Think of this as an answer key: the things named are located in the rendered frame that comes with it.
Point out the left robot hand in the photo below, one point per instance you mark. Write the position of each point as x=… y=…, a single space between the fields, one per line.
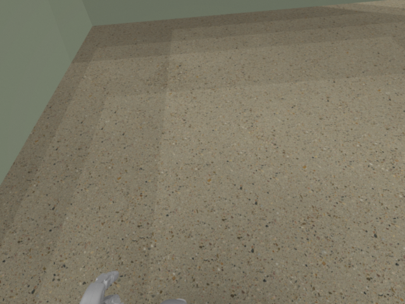
x=94 y=294

